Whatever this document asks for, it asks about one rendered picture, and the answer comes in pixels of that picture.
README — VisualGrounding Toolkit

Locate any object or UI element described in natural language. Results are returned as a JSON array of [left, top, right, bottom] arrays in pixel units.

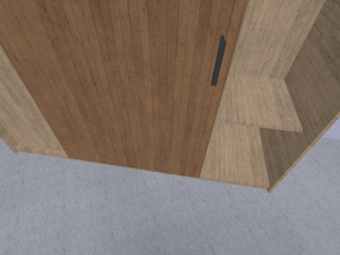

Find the wardrobe door
[[0, 0, 249, 178], [0, 45, 65, 151]]

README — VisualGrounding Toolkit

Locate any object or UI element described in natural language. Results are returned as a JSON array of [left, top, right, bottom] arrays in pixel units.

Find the handle
[[211, 35, 226, 86]]

